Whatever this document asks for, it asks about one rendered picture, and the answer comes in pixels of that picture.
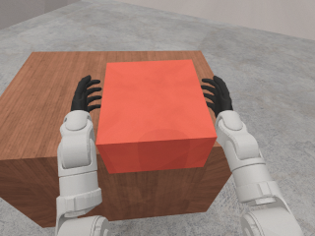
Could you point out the left robot upper arm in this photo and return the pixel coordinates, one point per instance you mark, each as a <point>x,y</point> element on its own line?
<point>96,225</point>

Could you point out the pedestal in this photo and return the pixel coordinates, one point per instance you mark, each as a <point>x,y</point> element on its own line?
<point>32,109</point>

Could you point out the robot right hand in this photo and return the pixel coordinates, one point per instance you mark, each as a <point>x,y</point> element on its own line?
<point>221,98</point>

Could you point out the robot left forearm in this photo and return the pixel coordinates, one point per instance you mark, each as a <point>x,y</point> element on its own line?
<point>77,166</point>

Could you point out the carton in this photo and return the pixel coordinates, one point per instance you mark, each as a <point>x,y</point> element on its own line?
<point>153,116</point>

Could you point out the right robot upper arm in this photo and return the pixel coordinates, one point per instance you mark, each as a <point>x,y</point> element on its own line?
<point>273,221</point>

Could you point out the robot right forearm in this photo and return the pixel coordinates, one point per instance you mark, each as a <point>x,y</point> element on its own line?
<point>253,181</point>

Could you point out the robot left hand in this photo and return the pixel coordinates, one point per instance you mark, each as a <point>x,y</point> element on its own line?
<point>81,100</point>

